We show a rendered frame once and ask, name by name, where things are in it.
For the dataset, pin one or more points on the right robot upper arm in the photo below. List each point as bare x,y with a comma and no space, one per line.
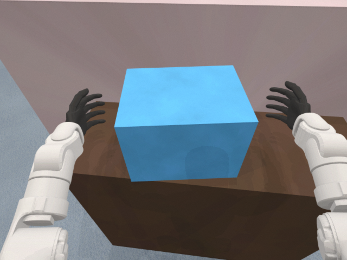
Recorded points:
332,235

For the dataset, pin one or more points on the left robot hand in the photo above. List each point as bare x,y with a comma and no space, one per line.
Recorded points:
78,109

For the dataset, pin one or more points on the left robot upper arm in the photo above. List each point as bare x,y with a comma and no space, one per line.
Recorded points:
38,243

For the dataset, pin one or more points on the robot right forearm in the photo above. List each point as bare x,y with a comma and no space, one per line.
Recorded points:
326,153

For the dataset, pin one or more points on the right robot hand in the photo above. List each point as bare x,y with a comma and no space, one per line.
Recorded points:
297,103

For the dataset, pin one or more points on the carton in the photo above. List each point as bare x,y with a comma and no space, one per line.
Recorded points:
178,123

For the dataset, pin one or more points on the pedestal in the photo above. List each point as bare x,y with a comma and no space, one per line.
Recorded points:
269,212

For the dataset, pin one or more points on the robot left forearm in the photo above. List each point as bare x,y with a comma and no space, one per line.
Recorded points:
45,198

